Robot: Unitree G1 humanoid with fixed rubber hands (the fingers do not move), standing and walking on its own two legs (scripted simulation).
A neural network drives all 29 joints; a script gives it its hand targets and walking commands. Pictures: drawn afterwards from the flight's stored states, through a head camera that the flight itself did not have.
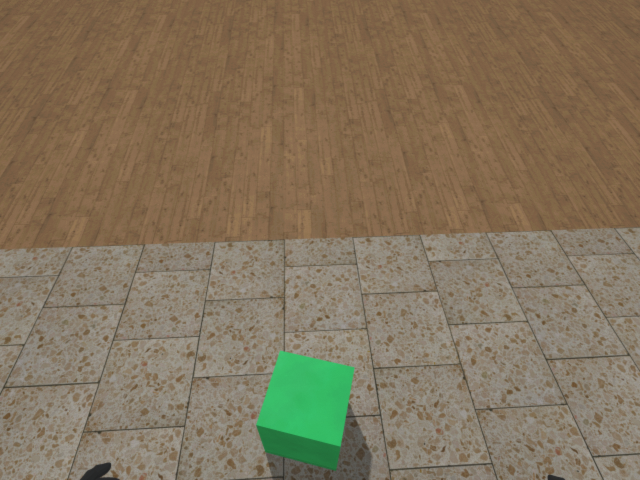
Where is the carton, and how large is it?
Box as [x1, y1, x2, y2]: [256, 351, 354, 470]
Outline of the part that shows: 280,351 256,424 264,449 266,452 335,470 354,367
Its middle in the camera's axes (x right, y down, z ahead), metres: -0.03 +0.49 +1.09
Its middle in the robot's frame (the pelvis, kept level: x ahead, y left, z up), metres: +0.43 +0.04 -0.66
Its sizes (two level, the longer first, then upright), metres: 0.210 0.200 0.250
